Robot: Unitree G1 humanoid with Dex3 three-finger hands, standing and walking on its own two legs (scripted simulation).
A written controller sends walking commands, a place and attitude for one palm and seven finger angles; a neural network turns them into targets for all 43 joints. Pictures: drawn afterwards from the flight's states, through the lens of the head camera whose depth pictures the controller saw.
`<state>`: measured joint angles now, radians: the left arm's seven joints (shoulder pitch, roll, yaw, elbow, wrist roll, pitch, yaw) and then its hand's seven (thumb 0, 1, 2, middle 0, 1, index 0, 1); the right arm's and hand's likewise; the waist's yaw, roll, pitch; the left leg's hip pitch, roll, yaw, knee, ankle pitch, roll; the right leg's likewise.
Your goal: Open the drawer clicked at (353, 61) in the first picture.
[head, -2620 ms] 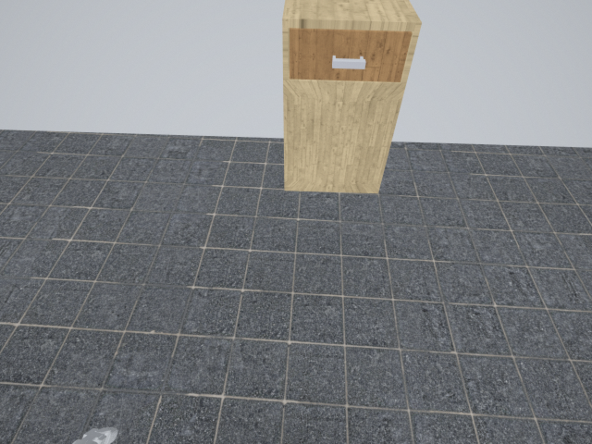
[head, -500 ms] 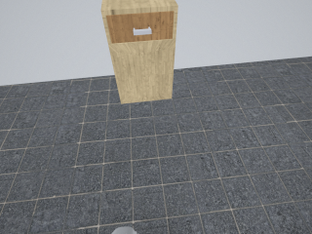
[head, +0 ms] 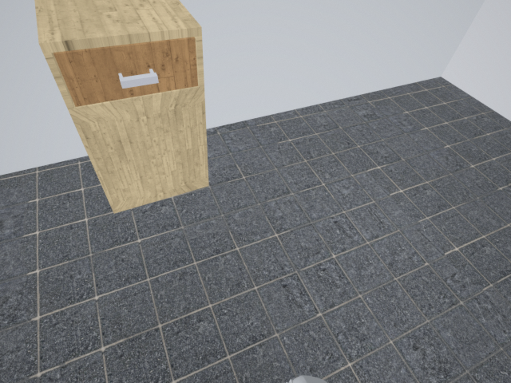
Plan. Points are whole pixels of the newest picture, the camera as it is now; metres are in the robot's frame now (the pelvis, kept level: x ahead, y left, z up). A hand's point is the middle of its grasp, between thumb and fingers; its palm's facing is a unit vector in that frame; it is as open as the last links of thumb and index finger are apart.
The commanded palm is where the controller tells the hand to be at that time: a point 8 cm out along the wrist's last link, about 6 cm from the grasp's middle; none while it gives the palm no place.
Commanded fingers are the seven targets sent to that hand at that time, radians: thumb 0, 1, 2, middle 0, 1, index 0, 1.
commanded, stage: walk to a spot facing it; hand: left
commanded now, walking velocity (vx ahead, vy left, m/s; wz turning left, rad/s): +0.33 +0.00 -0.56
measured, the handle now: (137, 77) +0.98 +0.49 -0.09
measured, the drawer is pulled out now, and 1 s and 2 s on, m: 0.00 0.00 0.00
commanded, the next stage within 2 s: turn to face it in 1.12 s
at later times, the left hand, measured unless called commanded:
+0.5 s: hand (233, 264) +0.38 +0.08 -0.16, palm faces -0.32 -0.93 -0.18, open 7.4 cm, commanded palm none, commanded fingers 0.00 0.90 0.90 -0.20 -0.30 -0.20 -0.30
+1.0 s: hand (218, 223) +0.49 +0.13 -0.17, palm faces -0.40 -0.90 -0.15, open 7.4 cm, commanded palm none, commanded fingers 0.00 0.90 0.90 -0.20 -0.30 -0.20 -0.30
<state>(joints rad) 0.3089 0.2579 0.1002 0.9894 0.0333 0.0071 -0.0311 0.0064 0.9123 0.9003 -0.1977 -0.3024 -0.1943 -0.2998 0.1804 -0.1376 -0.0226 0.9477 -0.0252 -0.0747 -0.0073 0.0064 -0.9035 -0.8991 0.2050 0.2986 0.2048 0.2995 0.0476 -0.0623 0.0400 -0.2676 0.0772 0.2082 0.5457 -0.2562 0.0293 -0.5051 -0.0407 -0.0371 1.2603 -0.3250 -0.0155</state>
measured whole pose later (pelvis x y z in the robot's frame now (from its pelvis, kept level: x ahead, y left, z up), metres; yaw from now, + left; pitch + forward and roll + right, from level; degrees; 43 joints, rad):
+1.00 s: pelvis +0.39 -0.03 +0.01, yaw -30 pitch -1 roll -2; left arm 0.30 0.22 0.10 0.99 0.03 0.03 -0.03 0.01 0.91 0.90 -0.20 -0.30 -0.19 -0.30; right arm 0.21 -0.15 -0.03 0.95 -0.02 -0.06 -0.03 0.00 -0.93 -0.90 0.21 0.30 0.21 0.30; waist 0.03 -0.05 0.04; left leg -0.21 0.11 0.27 0.47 -0.24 0.04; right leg -0.54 -0.06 -0.05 1.20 -0.31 0.04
